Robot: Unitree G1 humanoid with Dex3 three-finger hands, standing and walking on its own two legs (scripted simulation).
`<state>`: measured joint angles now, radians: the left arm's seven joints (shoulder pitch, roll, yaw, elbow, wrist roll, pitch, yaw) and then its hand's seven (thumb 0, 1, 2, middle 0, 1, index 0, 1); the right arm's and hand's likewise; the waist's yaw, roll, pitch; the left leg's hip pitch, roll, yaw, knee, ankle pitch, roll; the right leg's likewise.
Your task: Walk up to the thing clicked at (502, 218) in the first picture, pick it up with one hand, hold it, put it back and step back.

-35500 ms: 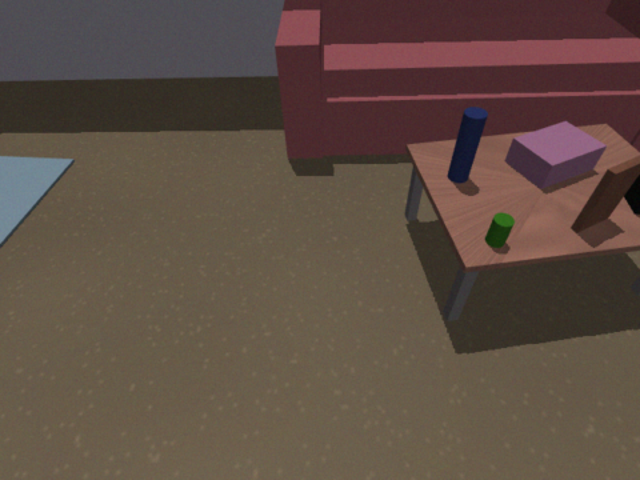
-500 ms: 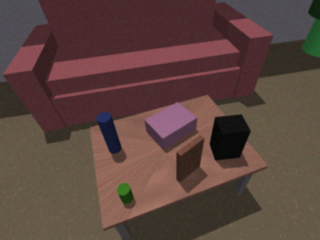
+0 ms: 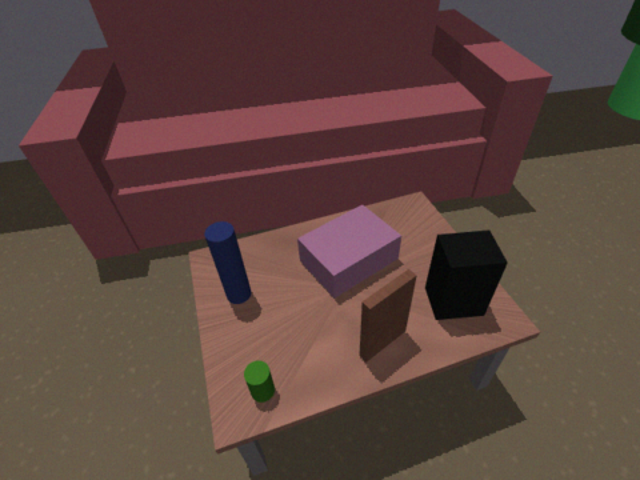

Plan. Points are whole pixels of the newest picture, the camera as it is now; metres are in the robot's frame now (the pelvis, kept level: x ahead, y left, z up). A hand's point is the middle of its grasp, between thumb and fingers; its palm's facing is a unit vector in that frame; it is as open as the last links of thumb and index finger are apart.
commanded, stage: home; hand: left
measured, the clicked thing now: (259, 381) +0.43 +0.19 -0.38
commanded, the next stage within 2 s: stand in 0.66 s
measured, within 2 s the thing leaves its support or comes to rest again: neither
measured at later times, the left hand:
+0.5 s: hand out of the picture +0.07 +0.24 -0.16, palm faces -0.04 -0.94 -0.34, open 17.7 cm
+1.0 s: hand out of the picture +0.10 +0.24 -0.15, palm faces -0.04 -0.94 -0.35, open 14.9 cm
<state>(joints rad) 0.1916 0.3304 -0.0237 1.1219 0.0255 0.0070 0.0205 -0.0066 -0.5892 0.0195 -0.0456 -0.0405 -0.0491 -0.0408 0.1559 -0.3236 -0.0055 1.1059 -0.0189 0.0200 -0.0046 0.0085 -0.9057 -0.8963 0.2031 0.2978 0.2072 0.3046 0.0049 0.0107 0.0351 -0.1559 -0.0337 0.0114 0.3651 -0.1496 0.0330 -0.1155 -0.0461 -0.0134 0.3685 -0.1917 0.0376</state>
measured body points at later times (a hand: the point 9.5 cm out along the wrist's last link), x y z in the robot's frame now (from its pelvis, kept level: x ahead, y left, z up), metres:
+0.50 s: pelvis +0.01 -0.01 +0.00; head +0.01 -0.01 +0.45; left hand +0.07 +0.28 -0.13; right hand +0.08 -0.30 -0.14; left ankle +0.04 +0.10 -0.75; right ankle +0.01 -0.14 -0.75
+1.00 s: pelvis +0.03 -0.01 +0.00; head +0.03 -0.02 +0.45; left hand +0.10 +0.28 -0.13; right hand +0.09 -0.31 -0.13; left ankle +0.04 +0.10 -0.75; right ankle +0.01 -0.14 -0.75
